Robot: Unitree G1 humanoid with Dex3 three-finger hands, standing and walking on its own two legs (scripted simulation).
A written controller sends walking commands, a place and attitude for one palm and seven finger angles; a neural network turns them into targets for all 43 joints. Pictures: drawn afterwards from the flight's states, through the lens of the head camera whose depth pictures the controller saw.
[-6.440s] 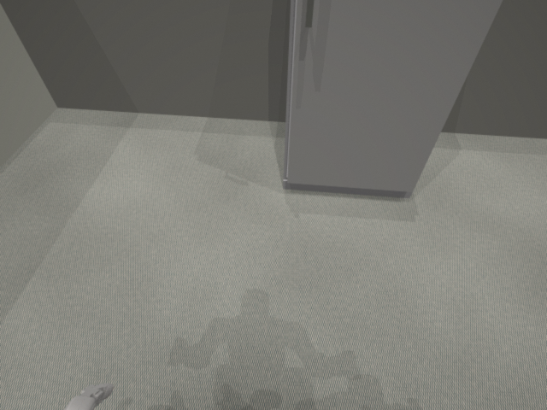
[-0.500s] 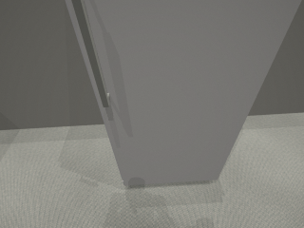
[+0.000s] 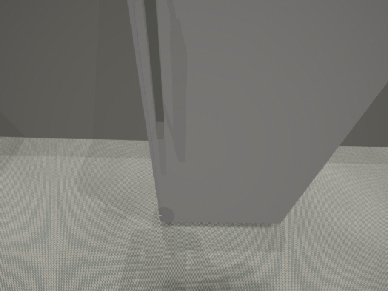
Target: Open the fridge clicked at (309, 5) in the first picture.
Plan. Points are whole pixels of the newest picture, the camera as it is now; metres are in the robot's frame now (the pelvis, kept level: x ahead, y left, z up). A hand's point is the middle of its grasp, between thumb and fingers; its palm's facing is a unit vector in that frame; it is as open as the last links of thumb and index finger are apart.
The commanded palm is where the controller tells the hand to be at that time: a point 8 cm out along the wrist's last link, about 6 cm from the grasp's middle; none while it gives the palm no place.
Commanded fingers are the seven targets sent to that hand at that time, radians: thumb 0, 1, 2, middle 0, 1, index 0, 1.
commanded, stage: come to a stop and stand still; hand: left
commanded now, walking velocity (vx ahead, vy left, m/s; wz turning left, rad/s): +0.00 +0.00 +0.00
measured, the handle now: (155, 37) +0.52 +0.14 +0.27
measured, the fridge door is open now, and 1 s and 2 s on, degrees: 0 0 0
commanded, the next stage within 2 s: look again from close up in 0.86 s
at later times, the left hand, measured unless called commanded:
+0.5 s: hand out of the picture -0.04 +0.17 -0.17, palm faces +0.03 -0.98 -0.19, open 7.4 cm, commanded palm none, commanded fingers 0.00 0.90 0.90 -0.20 -0.30 -0.20 -0.30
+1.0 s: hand out of the picture -0.07 +0.14 -0.17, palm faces +0.03 -0.99 -0.17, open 7.4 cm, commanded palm none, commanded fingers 0.00 0.90 0.90 -0.20 -0.30 -0.20 -0.30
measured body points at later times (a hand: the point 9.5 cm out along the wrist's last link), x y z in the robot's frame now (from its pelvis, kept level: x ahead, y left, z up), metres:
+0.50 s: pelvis -0.03 +0.00 +0.01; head -0.02 +0.00 +0.46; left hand -0.04 +0.22 -0.16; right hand -0.05 -0.22 -0.16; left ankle -0.01 +0.11 -0.74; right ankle -0.04 -0.16 -0.74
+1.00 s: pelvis -0.04 -0.02 +0.00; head -0.03 -0.02 +0.45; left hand -0.07 +0.19 -0.16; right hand -0.04 -0.24 -0.16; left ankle -0.01 +0.11 -0.74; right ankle -0.04 -0.16 -0.74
